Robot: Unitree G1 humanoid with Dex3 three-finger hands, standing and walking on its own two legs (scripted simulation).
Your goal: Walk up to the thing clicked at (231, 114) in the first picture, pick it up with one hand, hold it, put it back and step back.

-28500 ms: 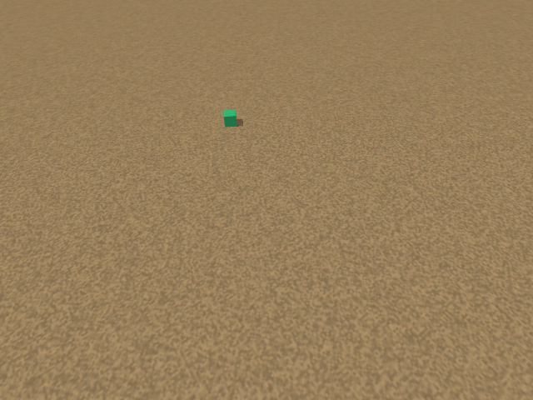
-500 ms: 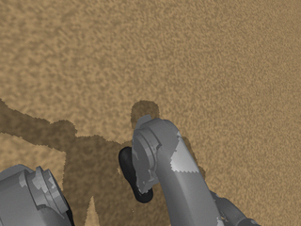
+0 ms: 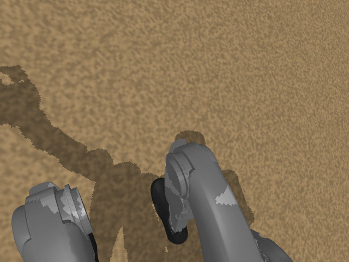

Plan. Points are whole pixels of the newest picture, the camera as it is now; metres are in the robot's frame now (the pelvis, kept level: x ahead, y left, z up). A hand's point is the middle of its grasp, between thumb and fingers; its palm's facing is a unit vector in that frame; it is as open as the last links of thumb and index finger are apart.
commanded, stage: withdraw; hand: left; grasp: from above
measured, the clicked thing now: out of the picture +0.49 +0.34 -0.27
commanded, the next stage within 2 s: home in 0.64 s
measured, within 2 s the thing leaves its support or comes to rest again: neither
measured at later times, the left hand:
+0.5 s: hand out of the picture +0.46 +0.34 -0.10, palm faces -0.48 -0.11 -0.87, open 13.2 cm
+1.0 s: hand out of the picture +0.47 +0.36 -0.07, palm faces -0.39 -0.22 -0.89, open 11.6 cm
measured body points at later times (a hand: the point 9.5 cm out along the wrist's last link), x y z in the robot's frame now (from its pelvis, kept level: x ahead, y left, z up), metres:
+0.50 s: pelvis -0.02 -0.01 +0.03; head +0.22 +0.10 +0.40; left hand +0.48 +0.35 -0.05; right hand +0.06 -0.29 -0.04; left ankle +0.06 +0.12 -0.28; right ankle +0.11 -0.12 -0.28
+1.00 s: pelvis -0.01 +0.00 +0.05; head +0.23 +0.09 +0.42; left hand +0.49 +0.37 -0.02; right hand +0.05 -0.26 -0.05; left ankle +0.06 +0.12 -0.28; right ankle +0.11 -0.12 -0.28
